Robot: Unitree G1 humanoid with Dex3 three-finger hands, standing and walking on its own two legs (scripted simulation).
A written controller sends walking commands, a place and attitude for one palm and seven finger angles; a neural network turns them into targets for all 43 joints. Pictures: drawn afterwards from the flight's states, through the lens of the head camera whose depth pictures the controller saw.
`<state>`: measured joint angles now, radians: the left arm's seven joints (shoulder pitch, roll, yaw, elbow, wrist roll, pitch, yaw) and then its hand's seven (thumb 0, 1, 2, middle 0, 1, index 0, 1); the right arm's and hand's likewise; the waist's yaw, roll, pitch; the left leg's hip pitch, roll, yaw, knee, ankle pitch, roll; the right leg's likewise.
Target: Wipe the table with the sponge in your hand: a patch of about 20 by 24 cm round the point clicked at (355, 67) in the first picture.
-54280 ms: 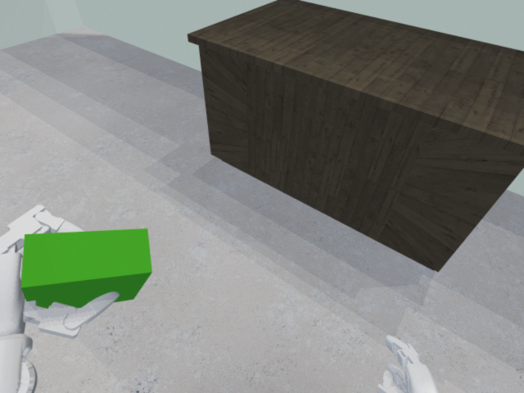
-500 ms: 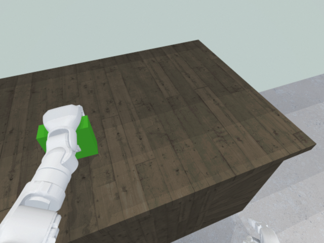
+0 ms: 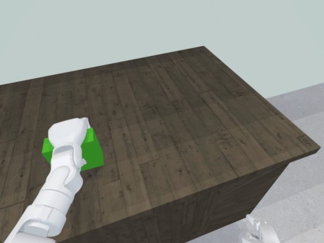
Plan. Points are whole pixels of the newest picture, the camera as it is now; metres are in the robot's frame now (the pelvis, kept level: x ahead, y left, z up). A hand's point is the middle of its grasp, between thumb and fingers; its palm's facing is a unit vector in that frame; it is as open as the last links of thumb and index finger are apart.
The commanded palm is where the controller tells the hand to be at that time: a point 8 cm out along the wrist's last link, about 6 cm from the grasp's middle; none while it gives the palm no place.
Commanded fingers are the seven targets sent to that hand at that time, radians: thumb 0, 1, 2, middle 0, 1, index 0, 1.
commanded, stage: wipe back along the first lane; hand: left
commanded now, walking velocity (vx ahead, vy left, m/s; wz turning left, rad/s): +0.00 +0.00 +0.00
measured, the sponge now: (78, 156) +0.33 +0.28 +0.02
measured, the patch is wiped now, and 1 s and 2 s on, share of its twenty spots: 0.90 0.90 0.90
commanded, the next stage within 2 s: lift the sponge slowly off the table in 1.14 s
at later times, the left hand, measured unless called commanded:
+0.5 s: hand (76, 157) +0.30 +0.26 +0.06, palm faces -0.01 -0.07 -1.00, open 9.6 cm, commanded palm +0.26 +0.25 +0.10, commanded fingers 0.00 0.10 1.30 -1.20 -1.60 -1.20 -1.60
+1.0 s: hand (77, 172) +0.26 +0.24 +0.06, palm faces +0.04 -0.10 -0.99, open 9.6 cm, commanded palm +0.21 +0.23 +0.10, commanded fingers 0.00 0.10 1.30 -1.20 -1.60 -1.20 -1.60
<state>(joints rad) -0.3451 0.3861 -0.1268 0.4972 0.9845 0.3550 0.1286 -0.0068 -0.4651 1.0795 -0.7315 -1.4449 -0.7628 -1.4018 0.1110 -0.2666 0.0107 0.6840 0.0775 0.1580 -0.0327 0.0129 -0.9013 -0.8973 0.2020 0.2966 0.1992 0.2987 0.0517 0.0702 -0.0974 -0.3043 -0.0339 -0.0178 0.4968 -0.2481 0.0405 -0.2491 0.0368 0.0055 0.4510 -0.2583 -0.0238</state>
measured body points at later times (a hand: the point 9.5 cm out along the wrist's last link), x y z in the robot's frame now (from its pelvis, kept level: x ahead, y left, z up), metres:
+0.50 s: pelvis -0.01 -0.01 +0.00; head -0.03 -0.04 +0.45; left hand +0.30 +0.26 +0.11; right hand +0.21 -0.23 -0.09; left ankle +0.00 +0.09 -0.74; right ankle -0.02 -0.11 -0.74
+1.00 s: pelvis +0.00 -0.01 +0.00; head -0.03 -0.05 +0.45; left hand +0.25 +0.24 +0.12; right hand +0.23 -0.23 -0.07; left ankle +0.00 +0.09 -0.74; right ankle -0.02 -0.11 -0.74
